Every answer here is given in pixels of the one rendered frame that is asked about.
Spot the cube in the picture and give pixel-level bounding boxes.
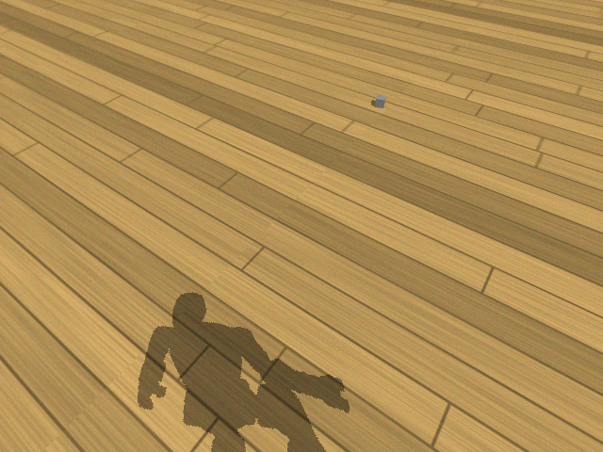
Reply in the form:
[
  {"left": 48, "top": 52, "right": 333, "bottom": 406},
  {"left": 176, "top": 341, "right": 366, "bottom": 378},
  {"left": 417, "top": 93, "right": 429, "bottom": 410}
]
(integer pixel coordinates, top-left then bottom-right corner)
[{"left": 375, "top": 94, "right": 386, "bottom": 108}]

